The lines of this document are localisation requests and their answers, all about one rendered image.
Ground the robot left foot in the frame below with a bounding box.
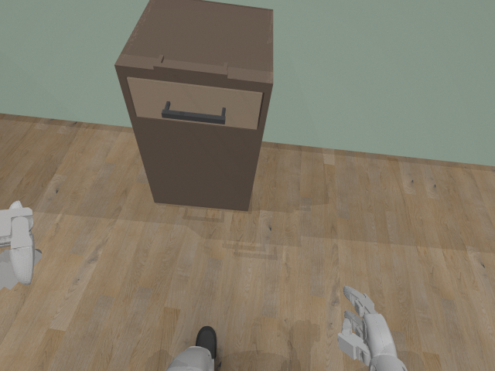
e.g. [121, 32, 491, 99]
[196, 326, 217, 360]

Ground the right robot hand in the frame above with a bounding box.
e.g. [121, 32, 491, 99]
[338, 286, 397, 366]

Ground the left robot shin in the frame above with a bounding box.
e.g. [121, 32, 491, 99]
[185, 346, 212, 358]

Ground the robot right forearm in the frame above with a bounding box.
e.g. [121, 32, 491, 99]
[369, 355, 407, 371]

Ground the left robot hand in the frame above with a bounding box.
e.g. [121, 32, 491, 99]
[0, 201, 42, 290]

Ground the drawer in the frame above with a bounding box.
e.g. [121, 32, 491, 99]
[127, 77, 263, 130]

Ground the handle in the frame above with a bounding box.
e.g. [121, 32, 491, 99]
[162, 101, 226, 124]
[153, 62, 228, 80]

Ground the cabinet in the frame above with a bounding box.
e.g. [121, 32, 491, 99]
[114, 0, 273, 211]

